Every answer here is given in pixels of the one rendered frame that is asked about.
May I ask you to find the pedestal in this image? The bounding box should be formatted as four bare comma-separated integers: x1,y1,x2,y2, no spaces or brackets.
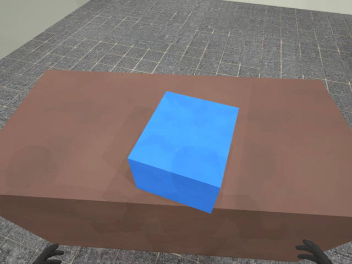
0,70,352,262

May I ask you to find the right robot hand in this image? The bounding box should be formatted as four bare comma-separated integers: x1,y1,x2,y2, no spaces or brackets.
295,239,333,264

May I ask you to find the carton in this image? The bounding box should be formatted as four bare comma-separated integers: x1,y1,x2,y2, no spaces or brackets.
128,91,239,213

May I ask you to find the left robot hand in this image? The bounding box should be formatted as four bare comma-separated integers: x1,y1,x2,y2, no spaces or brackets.
32,244,64,264

